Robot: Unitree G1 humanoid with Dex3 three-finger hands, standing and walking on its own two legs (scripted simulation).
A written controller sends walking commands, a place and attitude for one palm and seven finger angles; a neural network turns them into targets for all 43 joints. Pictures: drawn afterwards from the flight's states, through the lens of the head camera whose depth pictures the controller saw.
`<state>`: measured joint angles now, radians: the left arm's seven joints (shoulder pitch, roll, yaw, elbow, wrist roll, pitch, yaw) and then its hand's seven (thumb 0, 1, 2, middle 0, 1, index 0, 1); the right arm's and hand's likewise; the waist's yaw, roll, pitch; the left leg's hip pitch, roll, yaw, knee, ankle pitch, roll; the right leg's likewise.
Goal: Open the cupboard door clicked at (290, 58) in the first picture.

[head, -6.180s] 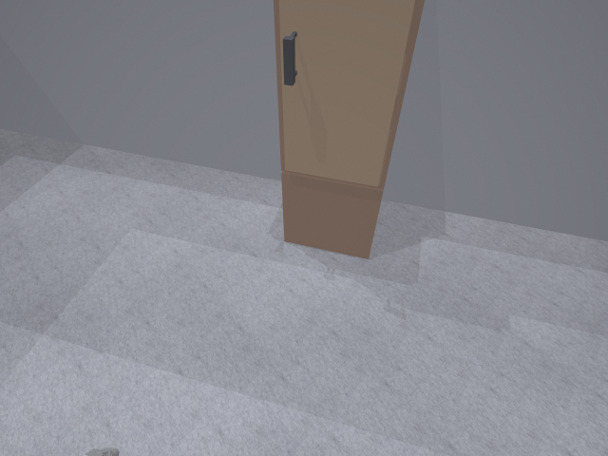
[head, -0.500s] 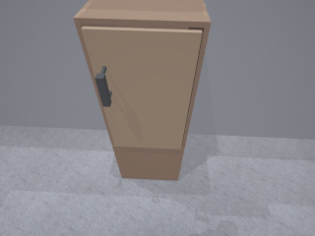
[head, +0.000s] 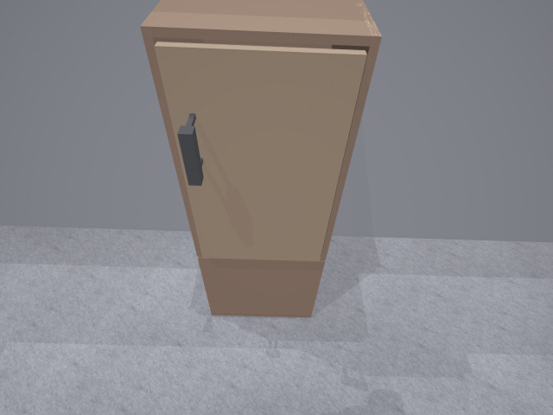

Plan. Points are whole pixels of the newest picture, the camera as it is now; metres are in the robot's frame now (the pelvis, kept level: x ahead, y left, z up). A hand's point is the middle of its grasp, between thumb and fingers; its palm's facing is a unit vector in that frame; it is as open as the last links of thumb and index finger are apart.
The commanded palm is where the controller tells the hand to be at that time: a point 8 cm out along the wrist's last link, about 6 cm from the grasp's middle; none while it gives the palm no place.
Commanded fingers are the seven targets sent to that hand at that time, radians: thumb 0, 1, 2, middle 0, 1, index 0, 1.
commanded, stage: look again from close up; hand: left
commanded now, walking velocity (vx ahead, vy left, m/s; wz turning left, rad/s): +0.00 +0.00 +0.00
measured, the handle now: (193, 149) +0.55 +0.19 +0.08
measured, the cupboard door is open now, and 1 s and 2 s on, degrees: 0 0 0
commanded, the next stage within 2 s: shuffle to correct the standing spot in 0.26 s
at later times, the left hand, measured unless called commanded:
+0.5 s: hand out of the picture -0.08 +0.19 -0.17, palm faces +0.02 -0.98 -0.18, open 7.3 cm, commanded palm none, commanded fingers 0.00 0.90 0.90 -0.20 -0.30 -0.20 -0.30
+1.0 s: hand out of the picture -0.02 +0.12 -0.18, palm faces +0.07 -0.99 -0.14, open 7.3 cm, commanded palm none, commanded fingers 0.00 0.90 0.90 -0.20 -0.30 -0.20 -0.30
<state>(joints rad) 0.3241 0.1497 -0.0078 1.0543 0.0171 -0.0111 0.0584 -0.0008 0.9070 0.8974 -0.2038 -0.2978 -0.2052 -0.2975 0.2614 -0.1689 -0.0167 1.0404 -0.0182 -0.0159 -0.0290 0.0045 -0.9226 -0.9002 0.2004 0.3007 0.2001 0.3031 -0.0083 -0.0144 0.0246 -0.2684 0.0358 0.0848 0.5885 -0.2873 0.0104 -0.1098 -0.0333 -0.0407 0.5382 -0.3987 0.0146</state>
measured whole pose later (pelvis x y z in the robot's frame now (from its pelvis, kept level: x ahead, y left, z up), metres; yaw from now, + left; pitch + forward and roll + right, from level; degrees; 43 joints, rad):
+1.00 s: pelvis +0.01 -0.02 +0.00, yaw +1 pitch +0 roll +0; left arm 0.39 0.10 0.00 1.09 0.02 -0.04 0.03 0.00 0.91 0.90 -0.20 -0.30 -0.20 -0.30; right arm 0.31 -0.13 -0.01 1.11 -0.02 -0.01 -0.03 0.01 -0.93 -0.90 0.20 0.30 0.20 0.30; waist 0.01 -0.01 0.00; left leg -0.30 0.06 0.07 0.61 -0.33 0.00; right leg -0.18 0.00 -0.09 0.58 -0.39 -0.03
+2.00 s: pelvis -0.02 +0.01 +0.00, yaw +1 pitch +0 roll -1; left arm 0.36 0.11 -0.03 1.10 0.02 -0.01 0.04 0.00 0.91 0.90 -0.20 -0.30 -0.21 -0.30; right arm 0.33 -0.14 0.00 1.07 -0.02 -0.01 -0.01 0.00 -0.91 -0.90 0.20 0.30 0.20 0.30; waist -0.01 0.04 0.02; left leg -0.31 0.01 0.11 0.54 -0.24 0.06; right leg -0.20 -0.05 -0.09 0.53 -0.32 0.01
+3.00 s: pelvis -0.03 -0.04 -0.07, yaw +3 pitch +11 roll -2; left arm 0.45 0.23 0.24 0.05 -0.30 -0.46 -0.34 0.01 0.47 0.71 -0.24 -0.58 -0.24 -0.58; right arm 0.15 -0.24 -0.04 0.53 0.02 -0.23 -0.06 0.01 -0.91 -0.90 0.20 0.30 0.20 0.30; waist 0.05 0.00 -0.13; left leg -0.84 0.07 0.00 1.09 -0.45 -0.01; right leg -0.70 -0.01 -0.17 1.07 -0.57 -0.06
